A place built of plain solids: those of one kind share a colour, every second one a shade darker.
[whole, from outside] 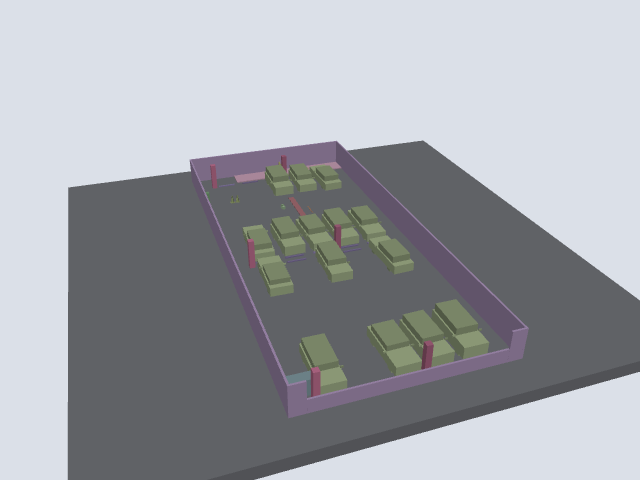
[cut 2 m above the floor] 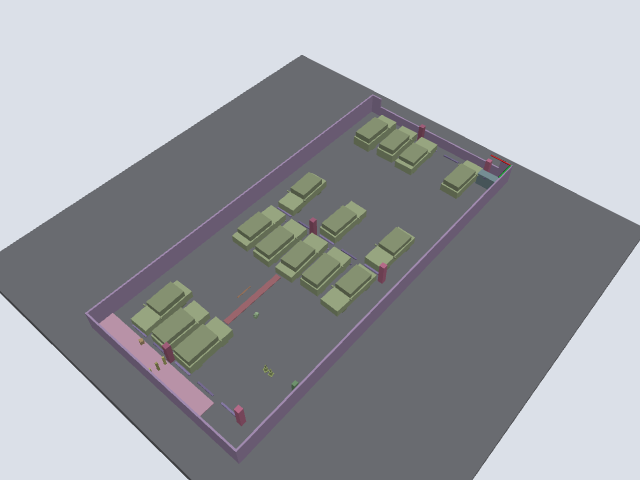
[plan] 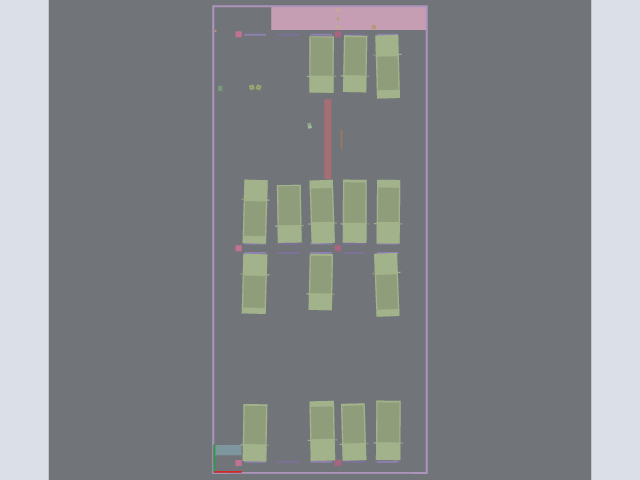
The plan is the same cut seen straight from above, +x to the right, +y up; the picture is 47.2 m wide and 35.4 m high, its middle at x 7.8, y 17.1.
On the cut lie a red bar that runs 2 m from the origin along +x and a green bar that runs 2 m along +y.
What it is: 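An open-sided multi-storey car park deck of the 2000s; 15.6 x 34.3 m, 2.44 m to the soffit, a drive aisle of 6.49 m, bays of 2.44 x 4.8 m, columns of 0.45 m, a walkway of 1.69 m with a kerb of about 0.12 m, a stair door of 0.92 x 2.1 m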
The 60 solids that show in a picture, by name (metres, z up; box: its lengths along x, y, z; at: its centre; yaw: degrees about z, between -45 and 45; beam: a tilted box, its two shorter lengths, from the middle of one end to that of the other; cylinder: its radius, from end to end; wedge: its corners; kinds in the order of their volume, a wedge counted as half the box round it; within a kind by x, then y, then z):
{
 "car_1": {"box": [1.59, 2.36, 0.42], "at": [2.96, 13.28, 1.12], "yaw": -1.6},
 "car_2": {"box": [1.79, 4.41, 0.73], "at": [2.97, 13.87, 0.54], "yaw": -1.6},
 "car_3": {"box": [1.77, 4.22, 0.75], "at": [3.0, 2.89, 0.55], "yaw": -0.9},
 "car_4": {"box": [1.57, 2.82, 0.51], "at": [3.01, 3.45, 1.18], "yaw": -0.9},
 "car_5": {"box": [1.54, 2.56, 0.52], "at": [3.01, 18.68, 1.15], "yaw": -1.6},
 "car_6": {"box": [1.74, 4.7, 0.71], "at": [3.02, 19.19, 0.53], "yaw": -1.6},
 "car_7": {"box": [1.58, 2.88, 0.53], "at": [5.53, 19.63, 1.29], "yaw": 1.0},
 "car_8": {"box": [1.78, 4.27, 0.84], "at": [5.54, 19.03, 0.6], "yaw": 1.0},
 "car_9": {"box": [1.73, 4.15, 0.76], "at": [7.86, 14.0, 0.56], "yaw": -1.2},
 "car_10": {"box": [1.53, 2.77, 0.5], "at": [7.87, 14.55, 1.19], "yaw": -1.2},
 "car_11": {"box": [1.82, 4.18, 0.87], "at": [7.91, 30.04, 0.62], "yaw": -0.3},
 "car_12": {"box": [1.62, 2.82, 0.58], "at": [7.92, 30.63, 1.34], "yaw": -0.3},
 "car_13": {"box": [1.54, 2.49, 0.55], "at": [7.95, 19.67, 1.17], "yaw": 2.0},
 "car_14": {"box": [1.62, 2.39, 0.43], "at": [7.96, 3.62, 1.14], "yaw": 1.2},
 "car_15": {"box": [1.74, 4.66, 0.71], "at": [7.96, 19.19, 0.54], "yaw": 2.0},
 "car_16": {"box": [1.82, 4.41, 0.74], "at": [7.97, 3.02, 0.55], "yaw": 1.2},
 "car_17": {"box": [1.57, 2.77, 0.52], "at": [10.27, 3.5, 1.3], "yaw": 1.7},
 "car_18": {"box": [1.77, 4.21, 0.86], "at": [10.28, 2.94, 0.61], "yaw": 1.7},
 "car_19": {"box": [1.76, 4.67, 0.75], "at": [10.36, 19.22, 0.56], "yaw": -0.2},
 "car_20": {"box": [1.56, 2.98, 0.52], "at": [10.37, 19.86, 1.19], "yaw": -0.2},
 "car_21": {"box": [1.73, 4.19, 0.75], "at": [10.39, 30.09, 0.55], "yaw": -1.1},
 "car_22": {"box": [1.53, 2.81, 0.51], "at": [10.4, 30.66, 1.18], "yaw": -1.1},
 "car_23": {"box": [1.71, 4.66, 0.72], "at": [12.72, 13.79, 0.54], "yaw": 2.3},
 "car_24": {"box": [1.51, 2.57, 0.56], "at": [12.75, 13.27, 1.18], "yaw": 2.3},
 "car_25": {"box": [1.71, 4.67, 0.71], "at": [12.79, 29.88, 0.54], "yaw": 1.6},
 "car_26": {"box": [1.51, 2.49, 0.55], "at": [12.8, 29.4, 1.17], "yaw": 1.6},
 "car_27": {"box": [1.81, 4.39, 0.92], "at": [12.84, 3.06, 0.64], "yaw": -0.4},
 "car_28": {"box": [1.61, 2.95, 0.57], "at": [12.84, 3.65, 1.38], "yaw": -0.4},
 "car_29": {"box": [1.73, 4.7, 0.73], "at": [12.84, 19.19, 0.54], "yaw": -0.5},
 "car_30": {"box": [1.53, 2.54, 0.53], "at": [12.85, 19.69, 1.17], "yaw": -0.5},
 "wall_1": {"box": [0.15, 34.57, 2.52], "at": [-0.07, 17.14, 1.21]},
 "wall_2": {"box": [1.15, 0.15, 2.52], "at": [0.42, -0.07, 1.21]},
 "wall_3": {"box": [13.6, 0.15, 1.12], "at": [7.8, -0.07, 0.51]},
 "wall_4": {"box": [15.9, 0.15, 2.52], "at": [7.8, 34.34, 1.21]},
 "wall_5": {"box": [1.15, 0.15, 2.52], "at": [15.18, -0.07, 1.21]},
 "wall_6": {"box": [0.15, 34.57, 2.52], "at": [15.68, 17.14, 1.21]},
 "column_1": {"box": [0.45, 0.45, 2.49], "at": [1.8, 0.65, 1.2]},
 "column_2": {"box": [0.45, 0.45, 2.49], "at": [1.8, 16.49, 1.2]},
 "column_3": {"box": [0.45, 0.45, 2.49], "at": [1.8, 32.28, 1.2]},
 "column_4": {"box": [0.45, 0.45, 2.49], "at": [9.12, 0.65, 1.2]},
 "column_5": {"box": [0.45, 0.45, 2.49], "at": [9.12, 16.49, 1.2]},
 "column_6": {"box": [0.45, 0.45, 2.49], "at": [9.12, 32.28, 1.2]},
 "walkway_1": {"box": [11.4, 1.69, 0.16], "at": [9.9, 33.42, 0.03]},
 "bike_hold_1": {"box": [1.92, 0.76, 1.29], "at": [1.05, 1.6, 0.59]},
 "wheelstop_1": {"box": [1.6, 0.15, 0.15], "at": [3.02, 0.75, 0.03]},
 "wheelstop_2": {"box": [1.6, 0.15, 0.15], "at": [3.02, 16.14, 0.03]},
 "wheelstop_3": {"box": [1.6, 0.15, 0.15], "at": [3.02, 32.23, 0.03]},
 "wheelstop_4": {"box": [1.6, 0.15, 0.15], "at": [5.46, 0.75, 0.03]},
 "wheelstop_5": {"box": [1.6, 0.15, 0.15], "at": [5.46, 16.14, 0.03]},
 "wheelstop_6": {"box": [1.6, 0.15, 0.15], "at": [5.46, 16.84, 0.03]},
 "wheelstop_7": {"box": [1.6, 0.15, 0.15], "at": [5.46, 32.23, 0.03]},
 "wheelstop_8": {"box": [1.6, 0.15, 0.15], "at": [7.9, 0.75, 0.03]},
 "wheelstop_9": {"box": [1.6, 0.15, 0.15], "at": [7.9, 16.14, 0.03]},
 "wheelstop_10": {"box": [1.6, 0.15, 0.15], "at": [7.9, 32.23, 0.03]},
 "wheelstop_11": {"box": [1.6, 0.15, 0.15], "at": [10.34, 0.75, 0.03]},
 "wheelstop_12": {"box": [1.6, 0.15, 0.15], "at": [10.34, 16.14, 0.03]},
 "wheelstop_13": {"box": [1.6, 0.15, 0.15], "at": [10.34, 16.84, 0.03]},
 "wheelstop_14": {"box": [1.6, 0.15, 0.15], "at": [12.78, 0.75, 0.03]},
 "hump_1": {"box": [0.52, 5.89, 0.11], "at": [8.38, 24.54, 0.01]},
 "pay_station_1": {"box": [0.3, 0.4, 1.5], "at": [0.45, 28.28, 0.7]}
}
